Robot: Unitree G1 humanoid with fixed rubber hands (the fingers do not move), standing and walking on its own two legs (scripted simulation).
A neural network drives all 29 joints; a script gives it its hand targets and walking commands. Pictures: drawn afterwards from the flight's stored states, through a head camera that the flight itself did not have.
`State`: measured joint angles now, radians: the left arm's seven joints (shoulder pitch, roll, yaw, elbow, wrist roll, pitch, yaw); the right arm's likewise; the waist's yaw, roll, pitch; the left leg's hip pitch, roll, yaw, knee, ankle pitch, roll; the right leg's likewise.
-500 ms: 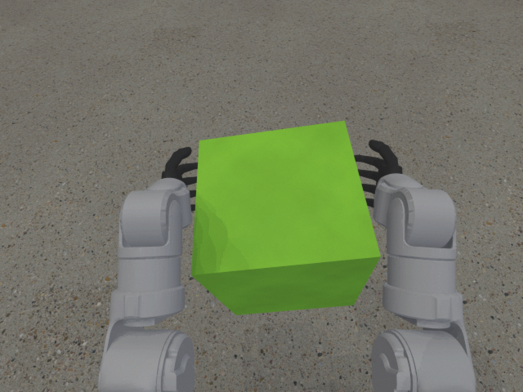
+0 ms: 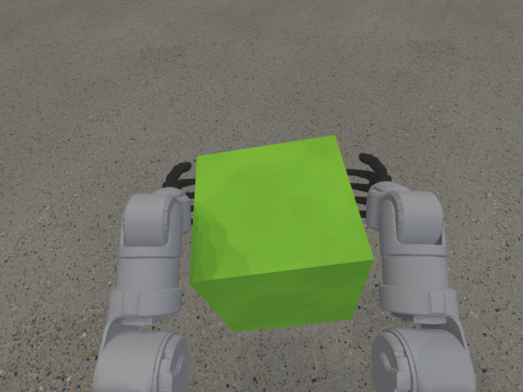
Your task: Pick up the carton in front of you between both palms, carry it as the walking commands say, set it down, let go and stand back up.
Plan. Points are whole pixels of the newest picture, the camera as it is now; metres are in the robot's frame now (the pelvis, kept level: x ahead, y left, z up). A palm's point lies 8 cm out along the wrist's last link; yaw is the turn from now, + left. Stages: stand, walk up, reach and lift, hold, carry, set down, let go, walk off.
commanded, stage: carry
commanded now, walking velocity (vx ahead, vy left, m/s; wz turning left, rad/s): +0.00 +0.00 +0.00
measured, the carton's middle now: (279, 242) +0.35 -0.01 +0.02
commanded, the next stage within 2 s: none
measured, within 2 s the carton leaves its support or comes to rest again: neither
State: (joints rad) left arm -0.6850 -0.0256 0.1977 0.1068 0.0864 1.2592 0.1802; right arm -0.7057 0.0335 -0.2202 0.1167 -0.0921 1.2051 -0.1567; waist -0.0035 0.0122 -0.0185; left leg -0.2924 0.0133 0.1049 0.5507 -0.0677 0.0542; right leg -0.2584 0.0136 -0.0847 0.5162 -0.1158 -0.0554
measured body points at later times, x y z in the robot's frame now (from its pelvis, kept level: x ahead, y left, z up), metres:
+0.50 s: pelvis +0.09 +0.02 -0.04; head +0.11 +0.01 +0.41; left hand +0.46 +0.16 +0.07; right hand +0.47 -0.14 +0.08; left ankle +0.03 +0.08 -0.76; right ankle +0.06 -0.07 -0.76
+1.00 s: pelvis +0.25 +0.04 -0.10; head +0.32 +0.04 +0.34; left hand +0.63 +0.18 -0.01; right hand +0.63 -0.12 -0.01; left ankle +0.32 +0.16 -0.79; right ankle +0.21 -0.01 -0.83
